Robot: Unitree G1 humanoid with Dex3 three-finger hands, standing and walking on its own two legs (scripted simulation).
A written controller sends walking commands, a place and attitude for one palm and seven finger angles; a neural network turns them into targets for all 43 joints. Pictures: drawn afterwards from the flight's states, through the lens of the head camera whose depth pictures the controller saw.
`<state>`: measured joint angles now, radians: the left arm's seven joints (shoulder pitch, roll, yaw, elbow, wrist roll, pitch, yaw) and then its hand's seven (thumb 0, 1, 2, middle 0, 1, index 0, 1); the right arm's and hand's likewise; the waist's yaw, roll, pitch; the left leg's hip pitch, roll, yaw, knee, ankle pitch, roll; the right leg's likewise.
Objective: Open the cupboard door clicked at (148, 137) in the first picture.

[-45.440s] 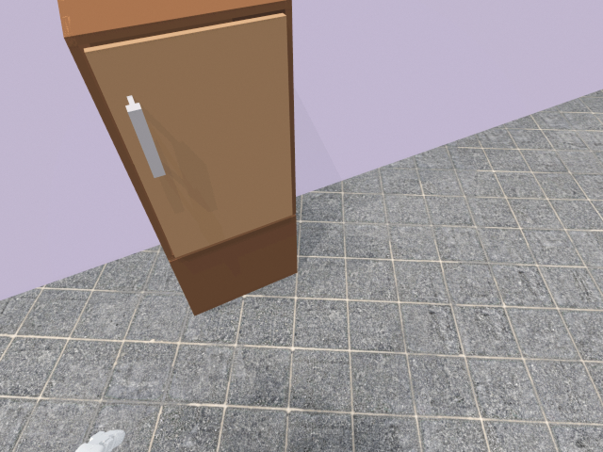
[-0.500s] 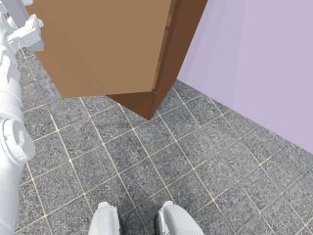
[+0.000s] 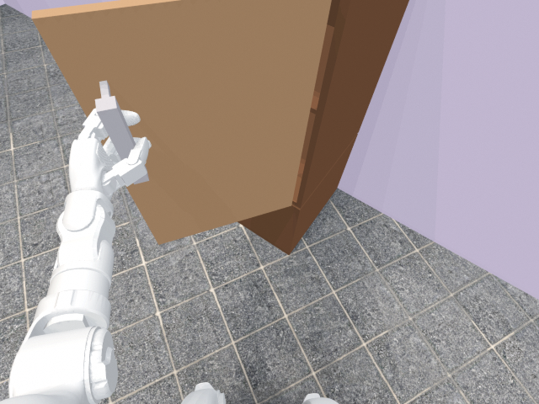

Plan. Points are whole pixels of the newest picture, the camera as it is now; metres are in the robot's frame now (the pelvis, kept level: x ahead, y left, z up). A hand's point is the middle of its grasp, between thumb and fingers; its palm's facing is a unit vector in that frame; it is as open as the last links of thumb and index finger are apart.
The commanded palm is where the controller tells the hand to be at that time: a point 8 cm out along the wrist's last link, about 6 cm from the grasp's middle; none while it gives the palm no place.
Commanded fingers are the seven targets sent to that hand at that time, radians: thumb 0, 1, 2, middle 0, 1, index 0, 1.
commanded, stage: pull the door open along its arc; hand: left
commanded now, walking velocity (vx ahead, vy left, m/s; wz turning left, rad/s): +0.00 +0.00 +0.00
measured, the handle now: (123, 135) +0.51 +0.21 +0.08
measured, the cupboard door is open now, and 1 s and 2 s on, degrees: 55 86 90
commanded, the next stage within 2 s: open thumb and fingers to let go in 0.54 s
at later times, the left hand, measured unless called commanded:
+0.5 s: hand (213, 229) +0.34 +0.06 +0.08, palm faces +0.44 -0.90 +0.00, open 6.4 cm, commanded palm +0.28 +0.10 +0.08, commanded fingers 0.00 0.90 0.90 -0.40 -1.35 -0.40 -1.35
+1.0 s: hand (223, 238) +0.33 +0.05 +0.08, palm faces +0.44 -0.90 +0.00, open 9.3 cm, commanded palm +0.28 +0.09 +0.08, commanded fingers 0.00 -0.43 0.33 -0.31 -1.21 -0.31 -1.21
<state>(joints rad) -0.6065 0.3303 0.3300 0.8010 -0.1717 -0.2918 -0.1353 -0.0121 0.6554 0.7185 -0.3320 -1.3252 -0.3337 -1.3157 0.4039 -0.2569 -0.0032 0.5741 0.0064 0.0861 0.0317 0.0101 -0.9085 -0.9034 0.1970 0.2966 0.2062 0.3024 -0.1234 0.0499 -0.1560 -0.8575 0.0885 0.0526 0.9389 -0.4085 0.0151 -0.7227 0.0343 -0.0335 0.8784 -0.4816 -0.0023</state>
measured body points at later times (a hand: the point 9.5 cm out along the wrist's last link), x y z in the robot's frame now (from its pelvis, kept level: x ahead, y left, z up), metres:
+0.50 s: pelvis -0.01 -0.04 +0.01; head +0.01 -0.06 +0.46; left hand +0.31 +0.11 +0.09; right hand +0.13 -0.26 -0.11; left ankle +0.02 +0.11 -0.69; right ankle -0.04 -0.12 -0.69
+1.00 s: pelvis -0.01 -0.06 +0.01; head +0.02 -0.08 +0.46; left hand +0.30 +0.10 +0.08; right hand +0.16 -0.27 -0.11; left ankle +0.02 +0.11 -0.69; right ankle -0.04 -0.12 -0.69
